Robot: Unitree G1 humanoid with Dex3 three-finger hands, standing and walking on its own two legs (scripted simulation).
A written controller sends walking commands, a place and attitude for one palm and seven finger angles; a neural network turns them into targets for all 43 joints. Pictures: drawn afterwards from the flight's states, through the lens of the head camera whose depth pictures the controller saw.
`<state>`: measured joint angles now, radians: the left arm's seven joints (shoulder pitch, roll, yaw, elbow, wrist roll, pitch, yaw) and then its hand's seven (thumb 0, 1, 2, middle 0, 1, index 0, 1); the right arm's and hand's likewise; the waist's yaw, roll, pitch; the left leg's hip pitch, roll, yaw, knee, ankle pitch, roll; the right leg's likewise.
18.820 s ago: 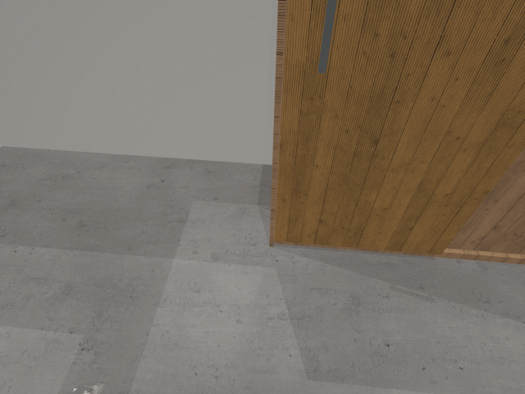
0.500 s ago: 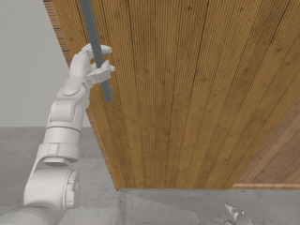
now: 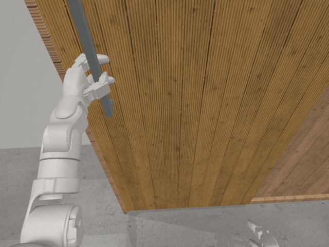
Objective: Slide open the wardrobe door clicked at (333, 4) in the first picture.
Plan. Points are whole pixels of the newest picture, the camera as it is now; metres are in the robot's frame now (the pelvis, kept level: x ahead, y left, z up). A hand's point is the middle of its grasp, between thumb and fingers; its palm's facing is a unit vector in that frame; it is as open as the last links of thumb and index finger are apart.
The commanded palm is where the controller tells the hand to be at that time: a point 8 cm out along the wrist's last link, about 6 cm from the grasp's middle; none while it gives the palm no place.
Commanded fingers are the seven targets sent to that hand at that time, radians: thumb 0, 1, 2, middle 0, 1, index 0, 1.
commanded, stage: tug the door sideways, standing still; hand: left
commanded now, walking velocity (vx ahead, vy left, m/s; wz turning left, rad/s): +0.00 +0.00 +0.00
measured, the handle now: (94, 56) +0.46 +0.18 +0.27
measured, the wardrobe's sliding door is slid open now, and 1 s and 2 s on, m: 0.00 0.00 0.04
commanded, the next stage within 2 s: step sideways, sliding the door along in 0.80 s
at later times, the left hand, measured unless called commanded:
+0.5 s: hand (106, 84) +0.41 +0.15 +0.22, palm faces +0.15 -0.99 -0.03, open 5.5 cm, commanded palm +0.38 +0.16 +0.22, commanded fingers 0.00 0.90 0.90 -0.45 -1.40 -0.45 -1.40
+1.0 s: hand (107, 86) +0.41 +0.15 +0.22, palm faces +0.17 -0.98 -0.13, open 5.8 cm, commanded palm +0.38 +0.17 +0.22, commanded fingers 0.00 0.90 0.90 -0.45 -1.40 -0.45 -1.40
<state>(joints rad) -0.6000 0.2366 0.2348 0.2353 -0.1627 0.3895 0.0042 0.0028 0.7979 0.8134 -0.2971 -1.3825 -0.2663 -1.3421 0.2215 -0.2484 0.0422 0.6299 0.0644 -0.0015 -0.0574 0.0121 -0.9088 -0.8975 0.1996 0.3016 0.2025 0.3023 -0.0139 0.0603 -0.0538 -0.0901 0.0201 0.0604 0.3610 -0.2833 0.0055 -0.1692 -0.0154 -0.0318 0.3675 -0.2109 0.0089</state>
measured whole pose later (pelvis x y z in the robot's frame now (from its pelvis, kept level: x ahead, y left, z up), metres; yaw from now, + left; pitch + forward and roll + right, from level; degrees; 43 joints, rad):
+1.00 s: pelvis -0.03 +0.00 -0.01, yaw +4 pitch +2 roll +0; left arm -0.85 0.24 0.07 0.63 -0.11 0.13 0.10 -0.01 0.77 0.83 -0.36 -1.39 -0.26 -1.40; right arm 0.24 -0.22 0.05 0.74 0.03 -0.07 -0.07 0.01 -0.91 -0.90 0.20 0.30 0.20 0.30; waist 0.01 0.04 -0.03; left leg -0.22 -0.02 -0.01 0.49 -0.30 0.01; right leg -0.28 -0.05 -0.06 0.51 -0.26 0.01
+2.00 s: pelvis +0.15 -0.16 -0.01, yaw +15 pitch +0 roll -3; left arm -0.37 0.13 0.12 -0.34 -0.01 -0.02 0.18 -0.02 0.76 0.83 -0.46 -1.40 -0.13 -1.18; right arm 0.15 -0.23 -0.05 0.57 0.04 -0.16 0.02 0.01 -0.91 -0.90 0.19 0.30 0.20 0.30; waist 0.15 0.08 0.25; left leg -0.15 0.11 0.11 0.60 -0.43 0.00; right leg -0.48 -0.04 -0.06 1.03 -0.43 0.02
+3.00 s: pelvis +0.16 -0.23 -0.01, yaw +6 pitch +1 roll +0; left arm -0.13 0.12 0.16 -0.44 -0.03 -0.09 0.21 -0.02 0.74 0.84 -0.53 -1.44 -0.17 -1.33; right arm 0.00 -0.19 0.03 0.59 0.01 -0.16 0.04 0.01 -0.91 -0.90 0.20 0.30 0.28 0.34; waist 0.10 0.03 0.19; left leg -0.37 0.07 0.04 0.82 -0.57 -0.06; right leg -0.33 0.01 -0.07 0.52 -0.16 -0.06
